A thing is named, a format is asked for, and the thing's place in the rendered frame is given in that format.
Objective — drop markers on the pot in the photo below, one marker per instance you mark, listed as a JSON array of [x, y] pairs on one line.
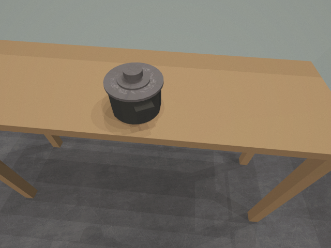
[[136, 113]]

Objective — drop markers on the table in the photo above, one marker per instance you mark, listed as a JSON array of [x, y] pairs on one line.
[[242, 104]]

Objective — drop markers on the lid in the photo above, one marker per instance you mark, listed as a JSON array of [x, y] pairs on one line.
[[117, 87]]

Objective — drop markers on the knob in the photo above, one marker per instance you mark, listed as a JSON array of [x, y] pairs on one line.
[[132, 72]]

